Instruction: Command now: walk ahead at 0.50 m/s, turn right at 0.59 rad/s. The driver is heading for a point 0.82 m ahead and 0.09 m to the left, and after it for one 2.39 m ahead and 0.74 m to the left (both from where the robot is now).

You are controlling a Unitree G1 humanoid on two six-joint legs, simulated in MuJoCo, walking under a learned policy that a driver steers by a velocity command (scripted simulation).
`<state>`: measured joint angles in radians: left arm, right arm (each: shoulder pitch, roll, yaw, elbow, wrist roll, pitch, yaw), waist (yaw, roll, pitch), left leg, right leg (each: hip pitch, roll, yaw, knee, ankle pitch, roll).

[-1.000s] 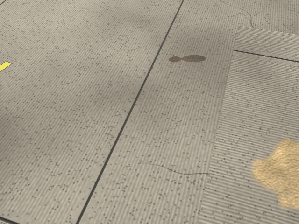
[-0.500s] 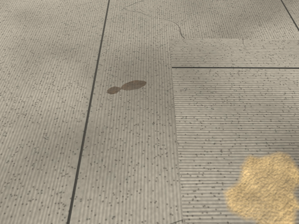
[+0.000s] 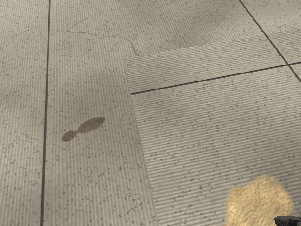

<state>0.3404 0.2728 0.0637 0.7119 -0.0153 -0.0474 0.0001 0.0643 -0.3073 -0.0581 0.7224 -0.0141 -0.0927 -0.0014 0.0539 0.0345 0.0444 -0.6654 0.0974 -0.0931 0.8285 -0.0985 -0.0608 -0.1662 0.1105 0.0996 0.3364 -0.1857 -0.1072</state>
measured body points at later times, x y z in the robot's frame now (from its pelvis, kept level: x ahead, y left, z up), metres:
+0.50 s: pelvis +0.29 +0.05 +0.00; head +0.32 +0.05 +0.45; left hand +0.49 +0.28 -0.10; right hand +0.29 -0.23 -0.12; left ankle +0.28 +0.15 -0.75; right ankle +0.38 -0.13 -0.69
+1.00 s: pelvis +0.56 -0.04 +0.00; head +0.57 -0.05 +0.45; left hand +0.62 +0.23 -0.12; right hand +0.68 -0.32 -0.12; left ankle +0.66 +0.13 -0.67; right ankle +0.53 -0.13 -0.75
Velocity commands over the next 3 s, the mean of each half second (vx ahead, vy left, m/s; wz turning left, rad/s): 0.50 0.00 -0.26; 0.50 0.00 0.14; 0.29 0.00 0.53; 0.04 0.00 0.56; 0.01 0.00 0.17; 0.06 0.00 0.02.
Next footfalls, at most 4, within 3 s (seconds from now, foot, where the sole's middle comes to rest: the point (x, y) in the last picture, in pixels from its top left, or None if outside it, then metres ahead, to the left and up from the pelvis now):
0.22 left None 0.32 0.14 -0.78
0.72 right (205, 202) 0.57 -0.14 -0.78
1.24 left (154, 146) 0.85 0.10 -0.79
1.72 right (193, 131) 0.95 -0.10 -0.79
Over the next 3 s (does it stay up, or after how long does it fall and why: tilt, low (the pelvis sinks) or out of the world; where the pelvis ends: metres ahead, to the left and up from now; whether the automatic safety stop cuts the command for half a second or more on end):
stays up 0.83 0.00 -0.02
